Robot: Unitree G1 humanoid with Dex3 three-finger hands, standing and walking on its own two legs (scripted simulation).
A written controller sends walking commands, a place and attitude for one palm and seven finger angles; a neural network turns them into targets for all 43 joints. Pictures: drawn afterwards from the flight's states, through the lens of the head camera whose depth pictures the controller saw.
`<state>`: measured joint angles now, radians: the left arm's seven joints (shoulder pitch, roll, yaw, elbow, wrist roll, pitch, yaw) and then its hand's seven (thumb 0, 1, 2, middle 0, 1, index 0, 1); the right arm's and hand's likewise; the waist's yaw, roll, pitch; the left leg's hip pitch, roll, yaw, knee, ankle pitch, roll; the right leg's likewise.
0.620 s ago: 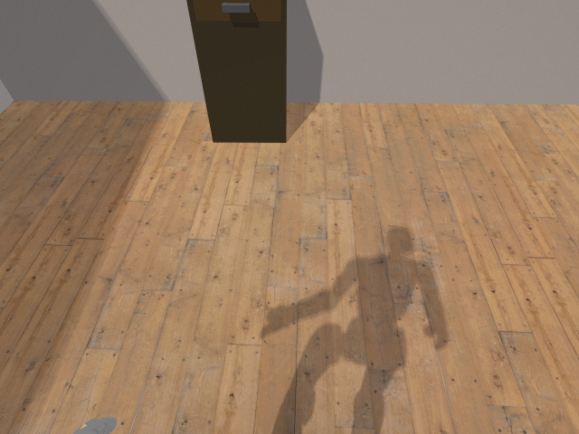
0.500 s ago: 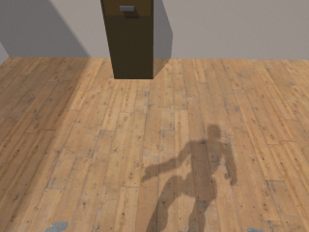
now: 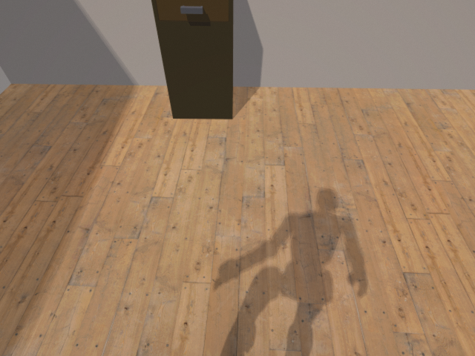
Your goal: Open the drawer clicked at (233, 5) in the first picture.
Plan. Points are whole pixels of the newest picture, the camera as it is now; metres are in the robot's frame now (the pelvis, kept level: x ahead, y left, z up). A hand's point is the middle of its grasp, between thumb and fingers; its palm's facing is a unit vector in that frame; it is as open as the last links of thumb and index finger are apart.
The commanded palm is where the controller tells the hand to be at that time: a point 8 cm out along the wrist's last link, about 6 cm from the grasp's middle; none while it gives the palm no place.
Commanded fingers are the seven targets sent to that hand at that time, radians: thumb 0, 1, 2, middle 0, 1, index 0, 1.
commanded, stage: stand and wait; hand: left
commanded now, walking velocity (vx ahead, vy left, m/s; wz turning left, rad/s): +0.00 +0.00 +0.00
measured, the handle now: (192, 8) +1.72 +0.34 -0.04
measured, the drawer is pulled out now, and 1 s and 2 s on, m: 0.00 0.00 0.00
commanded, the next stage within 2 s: look at it before walking up in 0.30 s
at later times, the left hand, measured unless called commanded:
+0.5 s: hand out of the picture +0.07 +0.24 -0.15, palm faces -0.03 -0.94 -0.33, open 7.4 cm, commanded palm none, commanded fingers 0.00 0.90 0.90 -0.20 -0.30 -0.20 -0.30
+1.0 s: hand out of the picture +0.06 +0.25 -0.15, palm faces -0.04 -0.94 -0.33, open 7.4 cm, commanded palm none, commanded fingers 0.00 0.90 0.90 -0.20 -0.30 -0.20 -0.30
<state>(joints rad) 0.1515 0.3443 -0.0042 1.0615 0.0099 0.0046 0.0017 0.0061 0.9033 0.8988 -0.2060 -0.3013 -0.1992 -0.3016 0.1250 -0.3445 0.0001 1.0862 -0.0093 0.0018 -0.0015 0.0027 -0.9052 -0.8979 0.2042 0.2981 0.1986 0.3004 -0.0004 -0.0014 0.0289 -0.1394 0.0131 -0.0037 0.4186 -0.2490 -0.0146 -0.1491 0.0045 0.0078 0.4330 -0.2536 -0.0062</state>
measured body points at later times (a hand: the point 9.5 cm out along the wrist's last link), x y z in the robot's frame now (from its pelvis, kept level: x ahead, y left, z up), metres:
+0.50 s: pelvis -0.01 +0.00 +0.00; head -0.01 +0.00 +0.45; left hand +0.07 +0.29 -0.13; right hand +0.06 -0.29 -0.13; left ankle -0.01 +0.13 -0.74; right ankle -0.01 -0.12 -0.74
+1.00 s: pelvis -0.01 +0.00 +0.00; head -0.01 +0.01 +0.45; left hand +0.06 +0.30 -0.13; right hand +0.07 -0.29 -0.13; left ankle -0.01 +0.13 -0.74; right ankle -0.01 -0.12 -0.74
